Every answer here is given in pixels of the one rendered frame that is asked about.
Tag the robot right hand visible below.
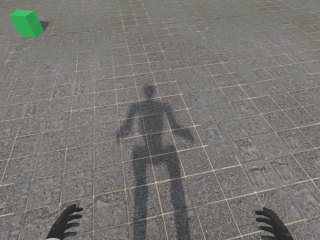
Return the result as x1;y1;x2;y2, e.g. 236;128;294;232
255;207;294;240

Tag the robot left hand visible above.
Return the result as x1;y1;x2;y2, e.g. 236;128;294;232
46;204;83;240

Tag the carton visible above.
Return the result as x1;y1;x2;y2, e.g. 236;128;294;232
9;10;44;38

